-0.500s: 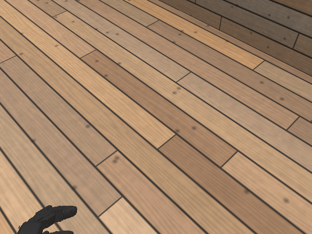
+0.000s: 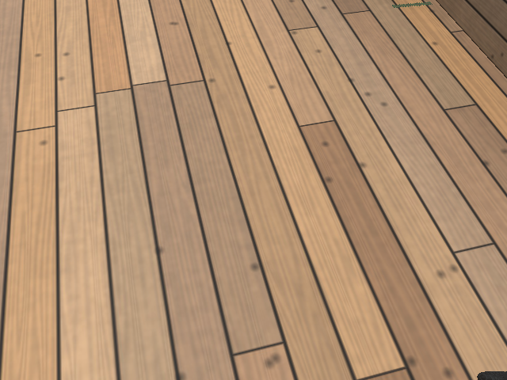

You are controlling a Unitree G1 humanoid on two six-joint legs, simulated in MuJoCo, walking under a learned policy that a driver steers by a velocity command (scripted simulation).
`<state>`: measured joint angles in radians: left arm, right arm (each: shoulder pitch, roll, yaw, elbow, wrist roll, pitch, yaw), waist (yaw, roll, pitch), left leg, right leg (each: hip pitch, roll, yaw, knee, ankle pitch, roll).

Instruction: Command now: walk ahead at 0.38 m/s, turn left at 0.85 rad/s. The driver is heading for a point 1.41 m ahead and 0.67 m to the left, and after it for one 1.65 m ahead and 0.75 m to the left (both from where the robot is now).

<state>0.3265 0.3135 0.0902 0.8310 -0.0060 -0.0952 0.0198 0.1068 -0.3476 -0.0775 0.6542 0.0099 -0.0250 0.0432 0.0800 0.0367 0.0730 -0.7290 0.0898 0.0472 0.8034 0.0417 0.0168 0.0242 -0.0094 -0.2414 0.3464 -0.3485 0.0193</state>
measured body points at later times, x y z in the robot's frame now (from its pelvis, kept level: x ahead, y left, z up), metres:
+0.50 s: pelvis +0.22 -0.02 +0.01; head +0.24 +0.01 +0.46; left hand +0.29 +0.31 -0.08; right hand +0.50 -0.22 -0.06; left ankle +0.24 +0.07 -0.73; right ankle +0.38 -0.13 -0.70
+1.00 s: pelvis +0.43 +0.10 -0.01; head +0.44 +0.10 +0.43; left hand +0.17 +0.19 -0.14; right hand +0.74 +0.15 -0.09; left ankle +0.40 +0.35 -0.66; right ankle +0.38 -0.13 -0.73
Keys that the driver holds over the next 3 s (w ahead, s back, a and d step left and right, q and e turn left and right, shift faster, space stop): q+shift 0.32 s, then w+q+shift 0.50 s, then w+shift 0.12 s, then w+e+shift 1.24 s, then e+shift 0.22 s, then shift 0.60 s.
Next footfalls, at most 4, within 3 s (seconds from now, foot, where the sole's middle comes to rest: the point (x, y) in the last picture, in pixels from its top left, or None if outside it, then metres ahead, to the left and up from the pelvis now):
0.08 left None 0.28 0.07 -0.77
0.58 right None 0.41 -0.10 -0.77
1.10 left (115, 357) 0.48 0.41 -0.77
1.56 right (97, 210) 0.93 0.59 -0.77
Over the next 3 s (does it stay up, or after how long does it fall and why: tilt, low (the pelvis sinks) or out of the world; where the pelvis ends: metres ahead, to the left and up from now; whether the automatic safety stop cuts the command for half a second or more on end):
stays up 1.57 0.76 0.00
